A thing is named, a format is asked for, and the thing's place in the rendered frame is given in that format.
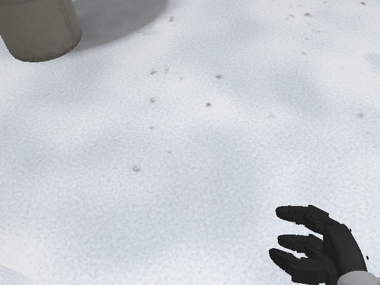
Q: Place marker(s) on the robot right hand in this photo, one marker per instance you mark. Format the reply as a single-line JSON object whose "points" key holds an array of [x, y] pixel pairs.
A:
{"points": [[328, 259]]}

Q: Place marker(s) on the robot right forearm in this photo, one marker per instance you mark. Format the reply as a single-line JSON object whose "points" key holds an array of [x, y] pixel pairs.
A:
{"points": [[357, 278]]}

